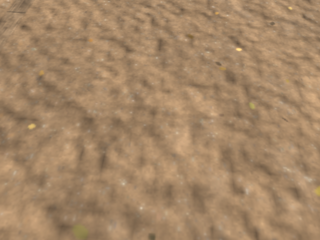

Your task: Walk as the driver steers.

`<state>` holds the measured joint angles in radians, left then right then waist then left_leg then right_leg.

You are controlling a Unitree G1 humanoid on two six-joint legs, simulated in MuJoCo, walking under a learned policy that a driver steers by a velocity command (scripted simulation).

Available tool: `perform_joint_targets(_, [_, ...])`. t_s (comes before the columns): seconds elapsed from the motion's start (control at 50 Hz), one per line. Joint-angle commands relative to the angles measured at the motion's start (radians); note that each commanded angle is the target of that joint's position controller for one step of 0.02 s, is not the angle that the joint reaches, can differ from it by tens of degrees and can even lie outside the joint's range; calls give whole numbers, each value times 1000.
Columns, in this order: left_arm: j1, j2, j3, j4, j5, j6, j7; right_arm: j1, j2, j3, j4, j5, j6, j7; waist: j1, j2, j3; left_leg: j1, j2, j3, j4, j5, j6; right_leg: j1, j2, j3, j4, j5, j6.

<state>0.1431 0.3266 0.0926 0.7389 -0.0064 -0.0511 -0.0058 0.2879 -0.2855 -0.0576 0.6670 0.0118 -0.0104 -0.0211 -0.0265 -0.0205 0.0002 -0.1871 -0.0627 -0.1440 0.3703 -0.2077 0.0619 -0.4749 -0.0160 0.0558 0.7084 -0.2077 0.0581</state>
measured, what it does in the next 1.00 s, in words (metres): walks ahead: right foot, then left foot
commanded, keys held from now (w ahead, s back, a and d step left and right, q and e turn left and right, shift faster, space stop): w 0.42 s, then w+e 0.58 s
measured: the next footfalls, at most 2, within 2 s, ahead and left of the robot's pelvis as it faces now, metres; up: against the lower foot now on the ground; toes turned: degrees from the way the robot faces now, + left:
right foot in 0.16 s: +0.14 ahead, -0.14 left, +0.00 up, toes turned +4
left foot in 0.64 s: +0.44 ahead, +0.13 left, +0.00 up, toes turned -1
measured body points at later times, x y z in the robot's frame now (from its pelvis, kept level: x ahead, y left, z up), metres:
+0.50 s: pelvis +0.19 -0.03 +0.00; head +0.23 -0.04 +0.44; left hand +0.16 +0.24 -0.12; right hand +0.42 -0.26 -0.10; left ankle +0.35 +0.14 -0.70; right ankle +0.10 -0.15 -0.75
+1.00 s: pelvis +0.46 +0.01 -0.01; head +0.48 +0.00 +0.44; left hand +0.70 +0.23 -0.09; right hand +0.44 -0.28 -0.13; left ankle +0.40 +0.13 -0.75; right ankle +0.60 -0.17 -0.69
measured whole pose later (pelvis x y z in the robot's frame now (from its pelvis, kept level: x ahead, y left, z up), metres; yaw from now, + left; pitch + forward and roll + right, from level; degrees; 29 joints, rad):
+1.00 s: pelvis +0.46 +0.01 -0.01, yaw -12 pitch +0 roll +3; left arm 0.15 0.31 0.06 0.68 -0.02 -0.02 -0.03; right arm 0.31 -0.29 -0.08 0.84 0.00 -0.10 0.01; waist -0.08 -0.04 0.04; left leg 0.03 -0.03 0.20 0.22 -0.25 0.02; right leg -0.68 -0.12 0.04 0.79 -0.01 0.00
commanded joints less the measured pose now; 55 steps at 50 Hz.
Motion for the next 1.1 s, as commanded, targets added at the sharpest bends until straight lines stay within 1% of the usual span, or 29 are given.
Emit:
perform_joint_targets(0.02, [-113, 56, 1, -92, -6, -38, -14, 5, -188, -51, -41, 3, -21, 3, -40, 164, 11, 12, 239, -254, -153, -212, 165, -17, 2, -14, -104, 16, -6])
perform_joint_targets(0.1, [-93, 74, -1, -98, -19, -58, -22, 15, -184, -43, -22, 4, -23, 18, -26, 153, 36, -26, 249, -305, -124, -251, 160, 88, 4, -27, -186, 0, -53])
perform_joint_targets(0.14, [-11, 73, 1, -72, -13, -66, -18, 6, -151, -30, -17, 2, -20, 21, 26, 136, 20, -75, 204, -286, -61, -235, 130, 240, 17, -49, -261, 28, -79])
perform_joint_targets(0.16, [67, 85, 6, -55, -7, -69, -12, 1, -114, -18, -17, -2, -22, 21, 64, 122, -7, -130, 168, -252, 21, -213, 100, 354, -20, -11, -272, 10, -99])
perform_joint_targets(0.18, [194, 133, 15, -35, 5, -71, -4, -16, -51, 2, -32, -11, -27, 20, 111, -8, -65, -233, 83, -137, 280, -210, 45, 506, -165, 159, -333, -75, -152])
perform_joint_targets(0.2, [277, 249, 45, -2, 18, -65, -12, 1, -47, 4, -78, 13, -45, 12, 98, -269, -84, -500, -26, 14, 552, -333, -7, 639, -339, 571, -469, -354, -302])
perform_joint_targets(0.22, [275, 179, 30, 1, -1, -66, -20, -17, -143, -19, -68, 23, -56, 6, 108, -196, -8, -633, 23, -12, 716, -370, -21, 619, -382, 674, -506, -494, -340])
perform_joint_targets(0.24, [244, 126, 12, -6, -6, -65, -18, -39, -161, -27, -59, 23, -62, 11, 97, -142, 50, -677, 64, -19, 772, -280, -17, 589, -346, 580, -500, -458, -315])
perform_joint_targets(0.28, [191, 92, -3, -21, 6, -57, -13, -72, -132, -22, -50, 3, -70, 21, 76, -78, 62, -671, 118, 33, 751, -141, -23, 543, -272, 419, -514, -264, -280])
perform_joint_targets(0.3, [178, 78, -11, -25, 11, -54, -10, -87, -117, -22, -51, -2, -72, 27, 68, -75, 62, -634, 140, 42, 715, -91, -28, 504, -241, 349, -528, -167, -263])
perform_joint_targets(0.34, [182, 78, -14, -22, 5, -54, -7, -103, -82, -14, -53, -4, -70, 34, 67, -93, 56, -588, 146, 81, 652, -25, -52, 455, -203, 250, -556, -12, -264])
perform_joint_targets(0.44, [236, 110, -10, 14, -9, -39, 4, -246, -23, 12, -89, -6, -79, 44, 106, -70, 68, -473, 123, 133, 329, 176, -89, 391, -156, 92, -569, 220, -251])
perform_joint_targets(0.5, [292, 125, -7, 39, -18, -26, 11, -317, -32, 10, -106, 4, -90, 61, 118, -68, 84, -379, 89, 134, 211, 251, -91, 371, -178, 106, -556, 231, -250])
perform_joint_targets(0.56, [295, 143, 2, 47, -26, -14, 18, -317, -75, -5, -110, 8, -100, 69, 78, -78, 80, -317, 81, 100, 138, 217, -61, 433, -222, 150, -508, 276, -223])
perform_joint_targets(0.6, [277, 156, 7, 46, -24, -6, 21, -213, -121, -28, -85, 7, -103, 60, 5, -86, 12, -135, 56, 123, 101, 162, -23, 438, -204, 132, -374, 478, -193])
perform_joint_targets(0.62, [276, 138, -1, 41, -15, -4, 20, -77, -161, -50, -50, 3, -101, 49, -65, -76, -85, 78, 66, 128, 98, 164, 5, 377, -150, 96, -202, 523, -164])
perform_joint_targets(0.64, [272, 68, -27, 6, 13, -4, 20, 105, -229, -68, -27, -17, -95, 35, -134, 25, -259, 386, 258, -60, 145, 121, 65, 185, -83, 63, 107, 269, -126])
perform_joint_targets(0.66, [431, -58, -62, -12, -11, -17, 18, 142, -294, -78, -3, -26, -86, 41, -50, 338, -418, 647, 494, -513, 33, -120, 206, -138, 57, 26, 438, -361, -75])
perform_joint_targets(0.68, [383, 56, -35, 9, -40, -22, 19, 122, -183, -52, -8, -18, -83, 43, -81, 261, -345, 559, 465, -568, -62, -269, 188, -230, 10, 102, 554, -358, -73])
perform_joint_targets(0.7, [274, 110, -16, -16, -52, -21, 18, 60, -134, -37, -4, -10, -83, 38, -79, 195, -183, 431, 432, -397, -75, -235, 148, -283, -30, 77, 573, -268, -77])
perform_joint_targets(0.72, [226, 102, -16, -24, -41, -20, 21, -1, -113, -29, 0, -12, -84, 37, -51, 126, -109, 306, 392, -282, -94, -109, 132, -254, -69, 56, 547, -189, -72])
perform_joint_targets(0.74, [201, 91, -13, -29, -26, -16, 20, -44, -84, -23, 7, -18, -85, 39, -25, 118, -56, 207, 354, -191, -123, -17, 125, -224, -93, 56, 503, -139, -68])
perform_joint_targets(0.78, [224, 52, -14, -25, -29, 7, 12, -91, -67, -23, 20, -28, -98, 38, 21, 146, -23, 91, 322, -75, -186, 64, 125, -141, -123, 54, 471, -88, -62])
perform_joint_targets(0.84, [180, 22, -18, -53, -21, 32, 12, -109, -91, -35, 50, -21, -117, 35, 41, 100, 35, 30, 335, 33, -246, 155, 144, -176, -135, 55, 408, -30, -46])
perform_joint_targets(0.88, [136, 20, -20, -72, -16, 31, 7, -102, -110, -41, 68, -23, -118, 31, 34, 81, 54, 45, 329, 102, -260, 199, 144, -208, -135, 58, 312, 69, -40])
perform_joint_targets(0.96, [6, 4, -34, -113, -16, 15, -24, -76, -151, -49, 90, -16, -105, 22, -14, 49, 83, 77, 306, 236, -261, 249, 117, -168, -112, -15, 76, 246, -57])
perform_joint_targets(1.04, [-106, 15, -35, -175, -18, 16, -46, -10, -190, -62, 124, 5, -80, 21, -48, 42, 112, 213, 343, 285, -219, 291, 92, -199, -95, -61, -44, 199, -95])
perform_joint_targets(1.06, [-117, 23, -32, -188, -16, 17, -50, -3, -199, -65, 129, 10, -71, 21, -44, 47, 109, 248, 350, 297, -187, 354, 83, -195, -82, -79, -60, 158, -110])
perform_joint_targets(1.1, [-80, 56, -15, -200, -12, 24, -53, -8, -231, -73, 127, 19, -56, 16, -3, 82, 54, 290, 349, 329, -54, 676, 60, -94, -19, -137, -69, 53, -149])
